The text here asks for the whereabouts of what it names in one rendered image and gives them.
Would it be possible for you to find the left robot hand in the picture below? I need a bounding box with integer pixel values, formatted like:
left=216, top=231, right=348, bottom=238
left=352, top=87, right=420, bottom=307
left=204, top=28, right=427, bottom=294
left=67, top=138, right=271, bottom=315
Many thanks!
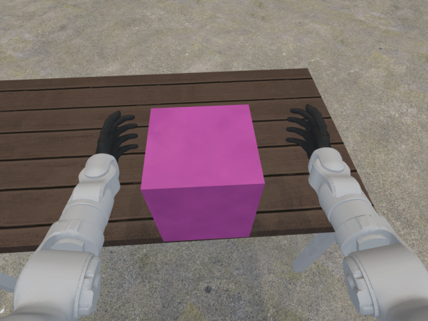
left=96, top=111, right=138, bottom=163

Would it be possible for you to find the left robot forearm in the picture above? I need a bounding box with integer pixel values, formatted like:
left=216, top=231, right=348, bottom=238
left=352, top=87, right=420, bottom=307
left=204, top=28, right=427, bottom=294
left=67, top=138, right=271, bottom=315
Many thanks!
left=13, top=153, right=120, bottom=310

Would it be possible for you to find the right robot hand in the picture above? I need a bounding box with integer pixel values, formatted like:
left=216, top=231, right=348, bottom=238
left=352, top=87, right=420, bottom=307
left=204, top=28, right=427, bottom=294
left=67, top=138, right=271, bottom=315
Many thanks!
left=286, top=104, right=331, bottom=160

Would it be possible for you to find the table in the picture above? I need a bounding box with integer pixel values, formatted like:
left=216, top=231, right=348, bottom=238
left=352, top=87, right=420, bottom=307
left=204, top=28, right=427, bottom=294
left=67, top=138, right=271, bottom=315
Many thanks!
left=0, top=68, right=377, bottom=292

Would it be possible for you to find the right robot forearm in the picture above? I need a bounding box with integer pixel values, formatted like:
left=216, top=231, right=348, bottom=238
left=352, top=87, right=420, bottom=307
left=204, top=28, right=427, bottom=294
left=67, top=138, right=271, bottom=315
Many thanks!
left=308, top=147, right=428, bottom=280

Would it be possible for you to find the robot right upper arm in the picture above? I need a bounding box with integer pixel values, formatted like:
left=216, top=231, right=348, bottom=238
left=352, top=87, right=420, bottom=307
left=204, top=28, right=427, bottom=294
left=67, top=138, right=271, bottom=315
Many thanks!
left=342, top=243, right=428, bottom=321

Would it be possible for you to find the robot left upper arm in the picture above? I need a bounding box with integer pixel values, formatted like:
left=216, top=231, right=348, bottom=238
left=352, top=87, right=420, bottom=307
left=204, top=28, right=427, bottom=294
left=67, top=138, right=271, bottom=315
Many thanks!
left=0, top=249, right=102, bottom=321

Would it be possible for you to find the carton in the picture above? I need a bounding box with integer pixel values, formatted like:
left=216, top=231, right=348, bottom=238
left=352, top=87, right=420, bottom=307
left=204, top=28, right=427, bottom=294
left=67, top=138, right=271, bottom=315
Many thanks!
left=140, top=104, right=265, bottom=241

